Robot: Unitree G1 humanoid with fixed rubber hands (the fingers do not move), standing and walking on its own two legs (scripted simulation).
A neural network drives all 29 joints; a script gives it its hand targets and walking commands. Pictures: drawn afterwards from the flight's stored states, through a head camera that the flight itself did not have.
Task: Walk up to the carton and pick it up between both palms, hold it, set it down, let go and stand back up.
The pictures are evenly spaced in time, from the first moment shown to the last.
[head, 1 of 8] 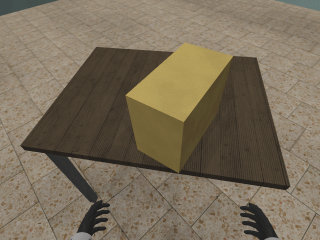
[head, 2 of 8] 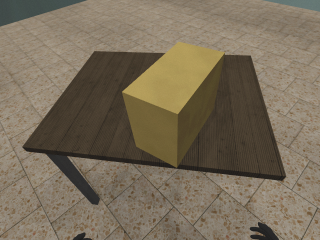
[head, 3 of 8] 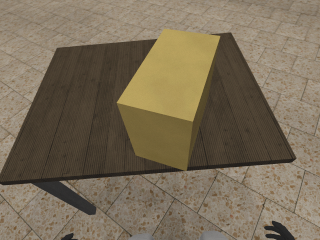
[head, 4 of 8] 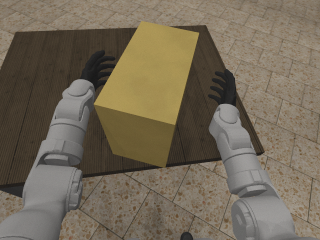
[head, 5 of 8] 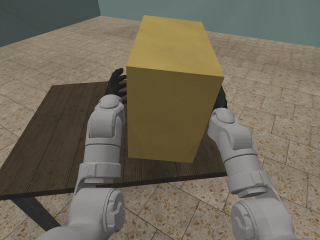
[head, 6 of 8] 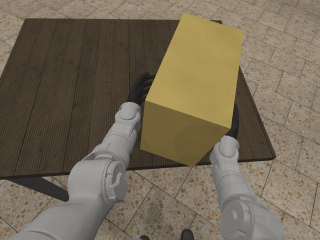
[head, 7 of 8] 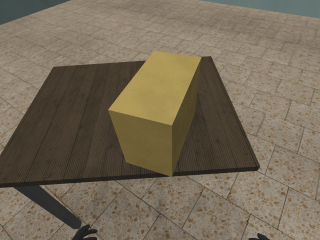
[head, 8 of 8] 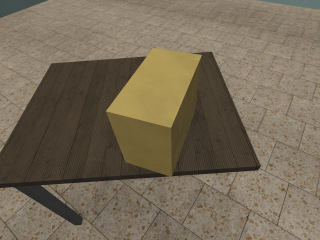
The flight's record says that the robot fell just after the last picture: no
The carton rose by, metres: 0.19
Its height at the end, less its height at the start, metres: +0.00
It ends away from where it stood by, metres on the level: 0.04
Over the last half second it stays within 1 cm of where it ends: yes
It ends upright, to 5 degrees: yes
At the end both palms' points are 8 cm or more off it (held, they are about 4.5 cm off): yes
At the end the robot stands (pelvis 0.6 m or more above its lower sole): yes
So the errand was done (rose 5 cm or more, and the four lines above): yes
